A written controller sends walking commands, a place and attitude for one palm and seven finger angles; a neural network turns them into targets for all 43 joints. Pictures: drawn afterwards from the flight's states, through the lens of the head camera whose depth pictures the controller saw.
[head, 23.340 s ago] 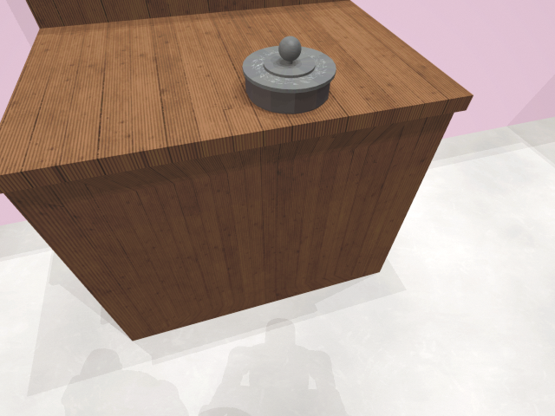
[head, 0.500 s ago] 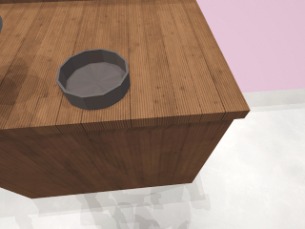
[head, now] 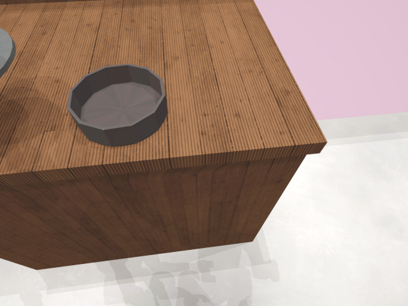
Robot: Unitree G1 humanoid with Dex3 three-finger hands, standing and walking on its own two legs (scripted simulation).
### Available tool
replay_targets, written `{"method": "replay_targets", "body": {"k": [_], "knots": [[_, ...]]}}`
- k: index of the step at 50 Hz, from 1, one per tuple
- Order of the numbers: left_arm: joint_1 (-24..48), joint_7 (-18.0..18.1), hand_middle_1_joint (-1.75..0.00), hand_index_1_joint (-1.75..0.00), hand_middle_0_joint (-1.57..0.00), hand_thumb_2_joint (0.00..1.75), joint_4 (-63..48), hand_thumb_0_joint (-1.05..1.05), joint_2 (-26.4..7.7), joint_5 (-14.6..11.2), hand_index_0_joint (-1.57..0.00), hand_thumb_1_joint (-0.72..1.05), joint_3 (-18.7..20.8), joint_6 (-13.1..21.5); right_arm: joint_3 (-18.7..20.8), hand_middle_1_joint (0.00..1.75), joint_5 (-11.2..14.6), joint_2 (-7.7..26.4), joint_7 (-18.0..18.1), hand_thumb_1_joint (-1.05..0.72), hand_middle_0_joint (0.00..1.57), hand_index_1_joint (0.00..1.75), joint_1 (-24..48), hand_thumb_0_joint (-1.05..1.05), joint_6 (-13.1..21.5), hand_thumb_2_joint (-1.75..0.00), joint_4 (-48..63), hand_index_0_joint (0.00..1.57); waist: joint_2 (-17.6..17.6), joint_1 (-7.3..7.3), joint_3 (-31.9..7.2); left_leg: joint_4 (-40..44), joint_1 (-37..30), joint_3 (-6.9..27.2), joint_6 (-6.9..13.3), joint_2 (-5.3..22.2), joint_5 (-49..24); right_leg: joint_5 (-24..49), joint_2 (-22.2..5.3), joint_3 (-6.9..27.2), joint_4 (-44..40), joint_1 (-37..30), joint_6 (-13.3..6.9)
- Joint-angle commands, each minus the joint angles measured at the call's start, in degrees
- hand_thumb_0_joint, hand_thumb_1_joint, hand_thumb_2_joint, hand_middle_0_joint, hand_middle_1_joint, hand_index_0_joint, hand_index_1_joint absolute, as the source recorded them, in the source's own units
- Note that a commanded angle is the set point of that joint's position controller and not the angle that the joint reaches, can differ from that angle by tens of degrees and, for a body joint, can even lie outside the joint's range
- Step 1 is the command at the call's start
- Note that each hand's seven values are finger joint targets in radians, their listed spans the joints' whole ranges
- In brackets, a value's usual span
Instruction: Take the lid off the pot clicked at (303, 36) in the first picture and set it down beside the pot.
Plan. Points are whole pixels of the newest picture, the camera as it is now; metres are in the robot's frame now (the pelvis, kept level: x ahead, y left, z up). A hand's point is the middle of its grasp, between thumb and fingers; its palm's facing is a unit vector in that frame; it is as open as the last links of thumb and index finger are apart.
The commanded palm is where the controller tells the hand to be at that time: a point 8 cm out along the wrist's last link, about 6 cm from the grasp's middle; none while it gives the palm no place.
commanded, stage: lower the lid onto the table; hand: left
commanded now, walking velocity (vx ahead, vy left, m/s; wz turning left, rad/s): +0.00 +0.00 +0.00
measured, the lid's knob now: out of the picture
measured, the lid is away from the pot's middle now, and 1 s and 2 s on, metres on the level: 0.24 0.25 0.25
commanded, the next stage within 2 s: open the fingers wide in 1.98 s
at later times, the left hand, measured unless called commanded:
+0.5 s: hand out of the picture +0.46 +0.36 +0.25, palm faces -0.24 -0.21 -0.95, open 3.8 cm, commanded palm +0.47 +0.36 +0.32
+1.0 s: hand out of the picture +0.45 +0.37 +0.22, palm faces -0.29 -0.23 -0.93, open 3.8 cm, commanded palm +0.47 +0.37 +0.29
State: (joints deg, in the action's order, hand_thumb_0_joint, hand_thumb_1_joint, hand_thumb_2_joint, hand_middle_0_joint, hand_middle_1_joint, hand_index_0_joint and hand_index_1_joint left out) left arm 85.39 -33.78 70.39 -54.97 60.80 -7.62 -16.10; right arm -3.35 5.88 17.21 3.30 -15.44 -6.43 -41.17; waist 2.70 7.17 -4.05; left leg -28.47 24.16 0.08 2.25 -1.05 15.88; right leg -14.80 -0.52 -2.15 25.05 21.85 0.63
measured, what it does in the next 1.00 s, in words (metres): stands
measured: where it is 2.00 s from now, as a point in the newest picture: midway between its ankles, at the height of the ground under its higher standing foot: outside the picture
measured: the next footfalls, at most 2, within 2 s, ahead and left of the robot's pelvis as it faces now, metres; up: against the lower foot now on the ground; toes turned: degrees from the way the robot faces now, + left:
none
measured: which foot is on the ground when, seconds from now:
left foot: down 0.00-1.00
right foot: down 0.00-1.00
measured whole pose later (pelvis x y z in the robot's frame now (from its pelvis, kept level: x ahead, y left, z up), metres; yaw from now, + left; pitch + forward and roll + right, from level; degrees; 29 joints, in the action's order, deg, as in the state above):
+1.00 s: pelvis +0.00 +0.01 +0.00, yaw +0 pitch +13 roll -2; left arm 77.5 -31.5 71.4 -55.1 59.0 -5.8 -8.9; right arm -2.4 6.1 17.6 3.8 -17.4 -7.2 -41.4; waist 1.9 7.4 -4.4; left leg -31.9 27.3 0.2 2.6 -0.7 17.1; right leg -15.0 -0.2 -2.2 26.4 24.1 1.0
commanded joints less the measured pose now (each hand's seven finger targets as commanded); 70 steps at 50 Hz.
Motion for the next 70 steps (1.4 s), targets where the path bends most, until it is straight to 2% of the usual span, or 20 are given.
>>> {"method": "replay_targets", "body": {"k": [1,3,6,8,9,18,19,21,27,33,34,38,39,42,48,51,53,54,61,70], "knots": [[30.41,3.68,-1.04,-1.19,-0.67,0.98,-13.81,0.0,-16.92,1.91,-1.12,0.69,2.62,1.3,2.92,0.3,-0.22,9.63,0.96,-0.9,0.2,0.3,-2.96,0.0,1.53,-0.9,4.44,0.2,5.82,-0.94,-25.12,-1.54,-17.2,0.92,1.58,-0.21,-32.4,18.58,1.6,-0.07,-0.54,-6.67,-1.4],[29.82,3.42,-1.04,-1.19,-0.67,0.98,-12.94,0.0,-11.94,0.7,-1.12,0.69,-1.17,1.43,2.98,0.3,0.12,9.64,1.04,-0.9,0.2,0.3,-3.02,0.0,1.84,-0.9,4.25,0.2,7.85,-0.38,-24.29,-1.47,-18.76,0.91,1.31,-0.02,-33.8,18.09,1.63,-0.49,-0.97,-5.18,-1.64],[29.66,3.81,-1.04,-1.19,-0.67,0.98,-11.66,0.0,-15.78,1.38,-1.12,0.69,1.59,1.84,2.89,0.3,-0.13,9.99,1.13,-0.9,0.2,0.3,-3.98,0.0,1.82,-0.9,3.44,0.2,6.71,-0.3,-23.41,-1.5,-17.32,1.17,1.39,0.06,-31.31,17.26,1.96,-0.37,-1.12,-4.73,-1.42],[30.54,3.54,-1.04,-1.19,-0.67,0.98,-14.11,0.0,-11.7,0.25,-1.12,0.69,-1.34,2.12,3.04,0.3,0.16,9.86,1.28,-0.9,0.2,0.3,-3.71,0.0,2.38,-0.9,3.62,0.2,10.0,-0.23,-25.05,-1.74,-20.82,1.27,1.06,0.31,-35.7,18.03,1.9,-0.68,-1.04,-3.75,-1.69],[32.78,3.87,-1.04,-1.19,-0.67,0.98,-15.4,0.0,-14.14,0.85,-1.12,0.69,0.67,2.16,3.29,0.3,-0.18,10.03,1.19,-0.9,0.2,0.3,-4.47,0.0,2.39,-0.9,3.12,0.2,10.44,-0.25,-26.99,-2.18,-21.92,2.05,0.74,0.56,-36.6,17.52,2.1,-0.54,-1.0,-3.18,-1.37],[28.63,3.77,-1.04,-1.19,-0.67,0.98,-15.64,0.0,-8.91,-0.54,-1.12,0.69,-1.08,2.95,3.78,0.3,-0.4,9.86,0.83,-0.9,0.2,0.3,-5.49,0.0,3.21,-0.9,2.72,0.2,12.38,-0.22,-26.84,-3.81,-26.44,3.22,-0.61,0.87,-46.87,18.26,2.79,-1.66,-0.42,0.63,-1.74],[28.51,4.18,-1.04,-1.19,-0.67,0.98,-15.4,0.0,-12.64,0.29,-1.12,0.69,2.21,3.12,3.86,0.3,-0.68,9.92,0.63,-0.9,0.2,0.3,-6.0,0.0,2.89,-0.9,2.35,0.2,11.07,-0.55,-27.73,-3.99,-25.71,3.72,-0.78,1.11,-46.43,17.91,2.77,-1.36,-0.15,0.22,-1.44],[26.07,4.09,-1.04,-1.19,-0.67,0.98,-12.21,0.0,-10.31,0.15,-1.12,0.69,0.79,3.31,3.82,0.3,-0.6,9.81,0.54,-0.9,0.2,0.3,-5.85,0.0,2.52,-0.9,2.48,0.2,7.17,-0.07,-24.45,-3.44,-22.36,3.19,-0.23,0.62,-40.79,16.68,2.83,-1.62,-0.33,0.23,-1.38],[27.39,4.73,-1.04,-1.19,-0.67,0.98,-14.64,0.0,-14.83,0.58,-1.12,0.69,3.65,4.9,3.78,0.3,-0.44,9.86,0.55,-0.9,0.2,0.3,-4.78,0.0,1.51,-0.9,3.72,0.2,7.21,-0.53,-26.9,-3.58,-20.21,2.5,0.44,0.21,-39.14,18.63,2.38,-0.83,0.62,-2.58,-1.46],[25.41,4.88,-1.04,-1.19,-0.67,0.98,-13.18,0.0,-14.4,-0.48,-1.12,0.69,2.87,6.24,3.45,0.3,0.05,9.82,0.95,-0.9,0.2,0.3,-4.02,0.0,0.93,-0.9,4.39,0.2,7.14,-0.57,-25.74,-3.3,-17.85,1.3,1.06,0.17,-36.12,19.46,2.13,-0.58,0.87,-4.18,-1.55],[25.79,5.34,-1.04,-1.19,-0.67,0.98,-13.88,0.0,-19.1,0.51,-1.12,0.69,6.5,6.44,3.6,0.3,-0.33,9.95,0.91,-0.9,0.2,0.3,-4.58,0.0,0.8,-0.9,4.41,0.2,6.63,-1.0,-27.96,-3.88,-17.94,1.51,1.27,-0.02,-35.78,19.66,2.17,0.03,1.2,-5.21,-1.18],[24.08,5.15,-1.04,-1.19,-0.67,0.98,-12.69,0.0,-15.34,-0.52,-1.12,0.69,3.6,7.12,3.55,0.3,0.19,9.74,1.19,-0.9,0.2,0.3,-4.44,0.0,0.81,-0.9,4.64,0.2,8.25,-0.39,-26.41,-4.15,-18.85,1.2,1.21,0.25,-38.2,20.27,2.33,-0.43,1.09,-3.69,-1.44],[25.62,5.4,-1.04,-1.19,-0.67,0.98,-14.61,0.0,-17.85,-0.12,-1.12,0.69,5.72,7.16,3.73,0.3,-0.17,9.94,1.0,-0.9,0.2,0.3,-4.98,0.0,0.62,-0.9,4.28,0.2,8.34,-0.66,-28.19,-4.43,-19.5,1.71,1.12,0.5,-38.29,20.11,2.27,-0.15,1.29,-3.73,-1.12],[21.98,5.26,-1.04,-1.19,-0.67,0.98,-9.88,0.0,-15.37,-0.59,-1.12,0.69,3.59,7.13,3.55,0.3,0.08,10.02,1.18,-0.9,0.2,0.3,-5.25,0.0,0.37,-0.9,3.98,0.2,6.24,0.15,-23.34,-3.83,-15.79,1.22,1.36,0.23,-32.47,17.98,2.47,-0.46,0.62,-2.68,-1.21],[21.71,5.07,-1.04,-1.19,-0.67,0.98,-14.18,0.0,-13.89,-1.77,-1.12,0.69,3.14,7.87,3.88,0.3,0.08,9.98,1.32,-0.9,0.2,0.3,-5.54,0.0,0.86,-0.9,4.03,0.2,10.18,-0.02,-26.49,-5.01,-21.18,1.82,1.04,0.61,-40.23,19.29,2.89,-0.83,0.92,-1.13,-1.48],[20.47,5.07,-1.04,-1.19,-0.67,0.98,-10.26,0.0,-12.0,-1.88,-1.12,0.69,1.78,7.54,3.88,0.3,0.09,10.1,1.4,-0.9,0.2,0.3,-6.05,0.0,0.76,-0.9,3.3,0.2,6.9,0.87,-21.97,-4.07,-17.19,1.56,1.42,0.34,-31.11,15.71,2.87,-0.91,0.19,0.37,-1.22],[21.61,5.06,-1.04,-1.19,-0.67,0.98,-12.87,0.0,-11.76,-2.55,-1.12,0.69,1.25,7.99,3.74,0.3,0.18,10.33,1.61,-0.9,0.2,0.3,-5.39,0.0,1.03,-0.9,3.33,0.2,9.29,0.45,-23.18,-3.77,-18.32,1.27,1.36,0.39,-31.82,15.87,2.76,-1.05,0.41,-0.16,-1.71],[24.29,5.51,-1.04,-1.19,-0.67,0.98,-15.24,0.0,-14.77,-1.79,-1.12,0.69,3.43,8.19,3.95,0.3,-0.18,10.49,1.6,-0.9,0.2,0.3,-5.92,0.0,1.1,-0.9,3.09,0.2,10.42,0.32,-26.17,-4.21,-19.61,1.85,1.24,0.53,-32.51,16.13,2.78,-0.59,0.67,-0.2,-1.47],[22.08,5.82,-1.04,-1.19,-0.67,0.98,-11.03,0.0,-15.72,-1.68,-1.12,0.69,4.25,9.22,3.62,0.3,-0.14,10.5,2.19,-0.9,0.2,0.3,-6.67,0.0,1.66,-0.9,2.59,0.2,7.4,0.61,-24.22,-4.4,-16.85,1.88,1.32,0.37,-29.7,15.31,3.05,-0.88,1.07,0.21,-1.34],[21.84,6.52,-1.04,-1.19,-0.67,0.98,-9.54,0.0,-16.26,-1.11,-1.12,0.69,4.37,10.58,3.62,0.3,-0.03,10.57,2.58,-0.9,0.2,0.3,-7.47,0.0,1.44,-0.9,2.69,0.2,9.46,0.79,-25.47,-5.63,-17.06,1.92,0.85,0.69,-32.47,15.85,3.11,-0.92,2.19,1.88,-1.39]]}}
